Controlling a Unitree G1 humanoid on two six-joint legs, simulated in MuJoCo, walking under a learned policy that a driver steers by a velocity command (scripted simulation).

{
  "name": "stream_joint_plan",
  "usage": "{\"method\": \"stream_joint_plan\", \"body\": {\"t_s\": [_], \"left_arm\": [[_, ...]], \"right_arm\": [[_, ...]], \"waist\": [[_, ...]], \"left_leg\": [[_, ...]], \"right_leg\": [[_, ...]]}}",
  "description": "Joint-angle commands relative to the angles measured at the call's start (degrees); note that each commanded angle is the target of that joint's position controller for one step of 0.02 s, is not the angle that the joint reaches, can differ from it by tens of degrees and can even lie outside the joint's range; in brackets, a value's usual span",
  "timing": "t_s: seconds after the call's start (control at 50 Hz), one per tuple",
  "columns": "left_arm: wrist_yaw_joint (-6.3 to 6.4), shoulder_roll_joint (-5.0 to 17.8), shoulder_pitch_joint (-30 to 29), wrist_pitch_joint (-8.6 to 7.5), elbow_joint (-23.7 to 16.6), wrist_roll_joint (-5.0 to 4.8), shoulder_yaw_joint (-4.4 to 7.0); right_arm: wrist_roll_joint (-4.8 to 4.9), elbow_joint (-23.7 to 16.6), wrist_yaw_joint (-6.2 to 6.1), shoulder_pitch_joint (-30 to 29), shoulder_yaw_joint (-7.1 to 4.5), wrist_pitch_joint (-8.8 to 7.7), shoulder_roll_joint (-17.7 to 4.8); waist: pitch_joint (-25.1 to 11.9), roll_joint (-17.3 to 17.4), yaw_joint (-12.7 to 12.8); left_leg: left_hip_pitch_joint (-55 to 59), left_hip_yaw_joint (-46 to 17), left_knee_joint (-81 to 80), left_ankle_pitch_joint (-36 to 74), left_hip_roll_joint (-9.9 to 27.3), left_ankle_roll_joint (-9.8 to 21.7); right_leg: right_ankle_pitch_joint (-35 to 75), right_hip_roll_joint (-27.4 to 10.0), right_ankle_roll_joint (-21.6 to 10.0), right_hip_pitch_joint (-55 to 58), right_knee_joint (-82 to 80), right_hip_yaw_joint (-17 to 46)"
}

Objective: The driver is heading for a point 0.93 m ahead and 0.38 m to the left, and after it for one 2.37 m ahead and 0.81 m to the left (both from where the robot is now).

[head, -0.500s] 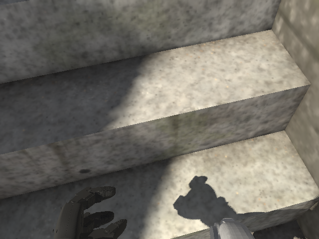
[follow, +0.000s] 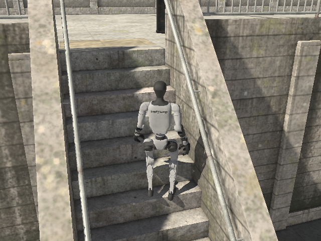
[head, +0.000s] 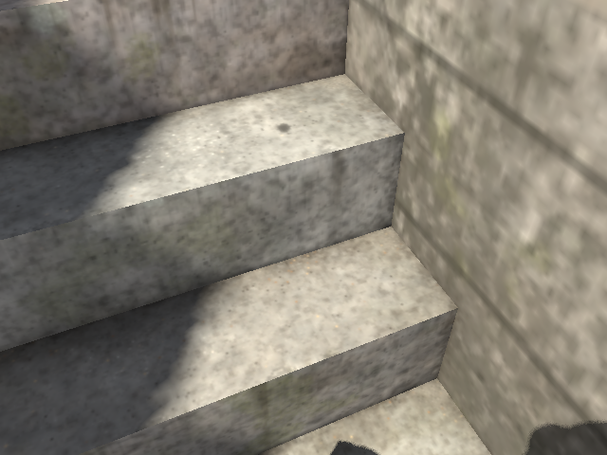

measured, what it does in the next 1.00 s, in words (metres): walks backwards: left foot, then right foot 0.23 m lower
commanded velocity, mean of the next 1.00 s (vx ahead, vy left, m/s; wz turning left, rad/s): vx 0.25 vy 0.16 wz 0.00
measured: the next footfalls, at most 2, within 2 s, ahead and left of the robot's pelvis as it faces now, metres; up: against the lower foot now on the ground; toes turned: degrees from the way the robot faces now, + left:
left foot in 0.04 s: +0.07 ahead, +0.10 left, +0.00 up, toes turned +0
right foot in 0.58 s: -0.08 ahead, -0.12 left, -0.23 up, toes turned -2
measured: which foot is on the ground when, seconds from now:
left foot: up 0.00-0.02, down 0.04-0.56, up 0.58-0.82, down 0.84-1.00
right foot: down 0.00-0.04, up 0.06-0.56, down 0.58-0.86, up 0.88-1.00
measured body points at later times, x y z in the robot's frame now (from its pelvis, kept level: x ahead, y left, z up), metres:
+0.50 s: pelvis -0.01 +0.02 -0.08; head +0.00 +0.01 +0.37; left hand +0.21 +0.23 -0.16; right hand +0.07 -0.22 -0.20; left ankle +0.03 +0.10 -0.70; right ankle -0.08 -0.09 -0.71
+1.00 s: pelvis -0.09 +0.06 -0.08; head -0.08 +0.04 +0.37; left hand -0.03 +0.33 -0.19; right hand +0.11 -0.13 -0.18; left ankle +0.05 +0.14 -0.70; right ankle -0.10 -0.11 -0.63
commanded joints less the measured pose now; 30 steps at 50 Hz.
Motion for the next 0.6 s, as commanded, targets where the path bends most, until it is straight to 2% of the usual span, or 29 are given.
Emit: {"method": "stream_joint_plan", "body": {"t_s": [0.02, 0.04, 0.06, 0.08, 0.1, 0.12, 0.14, 0.16, 0.18, 0.2, 0.22, 0.28, 0.3, 0.32, 0.34, 0.36, 0.4, 0.42, 0.44, 0.46, 0.48, 0.5, 0.52, 0.54, 0.56, 0.58, 0.6], "left_arm": [[0.39, 5.3, -4.4, 1.76, -4.5, -2.09, 1.95], [-0.72, 1.0, -5.5, 2.9, -4.4, -3.21, 0.76], [-2.29, -1.8, -3.6, 4.79, -3.8, -3.46, 0.04], [-3.27, -5.6, -12.8, 5.05, -12.9, -4.95, -0.76], [-2.66, -5.5, -11.6, 4.65, -15.6, -4.09, -0.43], [-3.86, 0.1, -8.4, 4.58, -15.6, -0.56, 0.99], [-5.0, 0.7, -9.2, 4.42, -15.6, 1.61, 0.99], [-5.96, 1.2, -10.0, 4.3, -15.6, 1.87, 1.29], [-6.23, 0.9, -8.4, 4.28, -14.7, 1.82, 1.49], [-7.13, -0.7, -3.6, 3.59, -11.6, 1.18, 1.2], [-7.82, -0.1, -2.7, 3.24, -10.0, 0.5, 1.46], [-8.22, -0.5, -6.7, 2.95, -10.7, 0.13, 1.22], [-7.94, -0.2, -9.8, 3.22, -11.9, 0.54, 1.49], [-8.12, -0.2, -11.4, 3.22, -12.4, 1.02, 1.54], [-8.26, -0.7, -11.9, 3.1, -12.6, 0.86, 1.43], [-9.05, -0.8, -10.9, 2.88, -12.6, 0.51, 1.4], [-9.37, -0.6, -6.8, 3.14, -11.3, -0.64, 1.43], [-8.99, -0.6, -6.3, 3.19, -10.5, -0.69, 1.44], [-8.18, -0.9, -6.1, 3.43, -11.1, -0.31, 1.17], [-7.67, -1.4, -4.9, 3.42, -11.2, -0.26, 0.84], [-7.49, -1.3, -2.5, 3.53, -11.2, -0.77, 0.6], [-6.11, -1.6, 5.2, 3.4, -8.4, -1.24, 0.47], [-5.86, -2.1, 15.4, 2.67, -4.3, -1.98, 0.11], [-5.34, -1.9, 19.8, 2.28, 0.6, -3.38, 0.17], [-4.55, -3.9, 20.3, 1.7, 3.2, -4.16, -0.81], [-3.08, -1.2, 19.4, -0.08, 2.9, -0.96, -1.31], [-2.98, -0.5, 27.0, -0.71, 3.6, -0.6, -1.21]], "right_arm": [[1.31, 2.2, -0.52, 17.0, 0.03, -0.65, -0.9], [0.96, 2.8, -1.05, 17.0, 1.61, -1.38, 3.0], [-1.11, 3.7, -0.26, 16.5, 2.92, -2.71, 4.3], [-3.41, -4.2, -2.1, 5.7, 1.54, -4.0, -2.9], [-3.02, -11.1, -1.59, -8.2, 1.29, -5.35, -6.5], [-1.17, -12.7, -0.77, -11.0, 0.92, -7.06, -6.0], [-0.64, -11.5, -0.92, -9.2, 1.11, -8.81, -4.6], [-0.32, -8.6, -2.28, -4.5, 0.71, -10.69, -5.9], [-0.37, -6.9, -3.03, -0.9, 0.12, -11.72, -6.7], [-0.7, -4.5, -3.04, 2.4, -0.14, -11.84, -5.8], [-0.61, -3.3, -2.79, 4.5, -0.21, -12.01, -5.2], [-0.08, -2.6, -2.26, 6.7, -1.3, -12.07, -5.5], [0.36, -2.5, -2.56, 7.4, -1.52, -12.4, -5.3], [0.22, -2.3, -2.76, 6.8, -1.44, -12.53, -4.5], [0.12, -2.2, -2.95, 6.3, -1.52, -12.66, -4.3], [0.37, -2.3, -3.12, 5.2, -1.31, -12.77, -4.0], [0.27, -2.9, -3.7, 0.1, -1.06, -12.42, -3.3], [0.23, -3.6, -3.72, -3.4, -0.81, -12.23, -2.6], [-0.2, -5.0, -3.59, -6.1, -0.24, -12.18, -2.1], [-0.55, -5.5, -3.57, -8.1, 0.12, -12.17, -1.8], [-0.84, -5.7, -3.78, -8.9, 0.62, -11.92, -1.3], [-0.19, -9.4, -3.94, -18.1, 2.07, -10.02, 1.7], [-0.12, -9.6, -4.95, -21.6, 3.23, -7.84, 3.6], [1.06, -8.9, -5.22, -19.0, 3.94, -7.37, 5.6], [1.9, -8.0, -3.96, -16.5, 4.11, -7.07, 7.0], [2.55, -12.5, -1.29, -20.9, 3.49, -7.46, 7.6], [5.76, -16.4, -1.44, -30.7, 6.01, -9.53, 10.6]], "waist": [[3.4, -5.9, -6.1], [4.5, 2.3, -5.9], [0.1, 8.4, -3.1], [3.7, 25.8, -1.4], [7.5, 19.7, 3.9], [8.9, 9.7, 5.8], [7.7, 2.1, 5.1], [4.5, -0.5, 4.5], [1.3, -0.6, 3.7], [-0.3, -0.6, 4.3], [-1.1, -0.8, 3.8], [0.0, 3.6, 1.0], [2.0, 4.2, -0.8], [2.1, 5.2, -1.6], [2.1, 5.8, -1.6], [2.2, 4.5, -0.1], [1.1, 4.5, 2.7], [0.0, 6.0, 3.0], [-0.5, 6.3, 3.5], [-0.4, 6.2, 4.4], [0.2, 4.1, 6.1], [0.1, 2.4, 11.1], [-0.1, -2.2, 16.1], [0.0, -7.6, 16.0], [-0.4, -10.3, 15.6], [-2.8, -8.0, 14.7], [-7.2, -9.0, 21.6]], "left_leg": [[16.0, 8.2, -39.4, -6.4, 2.1, 6.3], [16.2, 9.6, -46.6, 5.9, 2.0, 8.5], [21.7, 3.2, -42.6, 4.4, 2.3, 10.4], [8.3, -29.1, -49.1, -13.5, 8.7, 18.6], [-3.8, -42.7, -57.9, -28.0, 17.7, 17.8], [-4.6, -36.5, -52.8, -28.0, 15.2, 13.9], [-3.3, -29.7, -43.9, -18.3, 12.7, 9.6], [2.2, -26.9, -41.6, -13.9, 11.5, 8.9], [6.0, -26.7, -40.1, -12.6, 10.8, 9.6], [10.5, -24.6, -36.0, -11.7, 9.3, 11.1], [10.9, -26.3, -34.7, -13.5, 9.5, 12.1], [15.3, -29.6, -34.4, -16.6, 10.8, 13.2], [15.4, -31.9, -35.1, -16.9, 11.5, 13.7], [15.0, -31.7, -33.7, -16.0, 10.6, 13.7], [14.3, -32.1, -32.9, -15.2, 10.7, 14.0], [12.2, -30.4, -31.0, -12.5, 10.1, 13.2], [4.3, -27.9, -28.7, -11.4, 9.1, 13.0], [0.5, -29.6, -27.2, -11.5, 9.5, 14.9], [-2.5, -30.9, -25.4, -11.5, 9.6, 15.2], [-3.7, -30.7, -23.5, -10.5, 9.6, 15.0], [-4.2, -26.1, -21.8, -8.8, 7.7, 12.2], [-9.2, -17.0, -14.1, 10.5, 3.5, 10.0], [-10.3, -7.4, -5.4, 16.7, -0.6, 6.9], [-8.9, -2.0, 4.3, 7.2, -4.7, 6.0], [-13.2, 0.4, 26.4, -14.7, -9.4, 5.8], [-29.8, -4.1, 58.3, -19.2, -9.8, 0.6], [-28.2, -5.7, 67.5, -16.9, -12.8, -1.4]], "right_leg": [[-3.2, -3.1, -6.8, 0.3, -8.7, 5.5], [-2.4, 2.4, -6.9, 0.7, 6.3, 2.3], [-9.2, 5.6, -7.9, -9.0, 26.1, 3.2], [0.2, 13.2, -2.1, -19.9, 44.5, 14.7], [7.3, 10.3, -1.0, -20.9, 51.0, 24.0], [12.6, 10.5, -0.3, -21.5, 48.7, 19.0], [18.8, 8.9, -0.9, -20.4, 48.5, 19.7], [21.7, 8.8, -0.8, -20.8, 47.4, 17.0], [22.9, 9.3, -0.7, -19.4, 47.5, 15.6], [26.7, 10.0, -1.3, -18.1, 45.8, 14.2], [30.3, 10.5, -2.3, -17.3, 45.7, 14.1], [26.7, 9.7, -4.2, -20.3, 41.7, 13.6], [25.4, 9.5, -4.2, -23.0, 42.6, 13.4], [22.9, 9.7, -4.0, -22.8, 41.9, 14.0], [21.6, 9.7, -4.2, -23.1, 42.2, 14.3], [20.9, 8.3, -4.6, -20.6, 37.6, 14.6], [21.6, 8.2, -5.5, -13.4, 33.8, 12.5], [22.6, 8.3, -6.6, -11.9, 36.8, 12.0], [21.2, 7.0, -8.0, -11.0, 35.5, 14.1], [20.4, 6.1, -8.8, -11.1, 32.7, 13.9], [18.7, 4.7, -9.1, -8.7, 19.9, 12.2], [26.1, 4.2, -8.4, 4.2, 2.5, 8.1], [45.1, 3.5, -7.6, 14.8, -23.7, 1.9], [65.5, 4.9, -7.2, 21.8, -39.3, -4.0], [76.3, 0.8, -8.2, 27.5, -46.0, -0.1], [99.0, -6.2, -10.7, 34.8, -28.4, 13.1], [134.1, -9.0, -10.3, 38.7, -27.9, 16.0]]}}
Velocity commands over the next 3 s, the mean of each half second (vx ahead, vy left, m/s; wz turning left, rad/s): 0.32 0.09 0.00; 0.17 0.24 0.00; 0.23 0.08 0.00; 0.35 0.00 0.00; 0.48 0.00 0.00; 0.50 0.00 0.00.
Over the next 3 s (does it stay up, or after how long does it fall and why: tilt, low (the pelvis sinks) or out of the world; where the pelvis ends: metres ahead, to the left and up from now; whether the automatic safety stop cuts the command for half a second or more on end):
stays up -0.07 -0.01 -0.20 its command is cut before an obstacle from the start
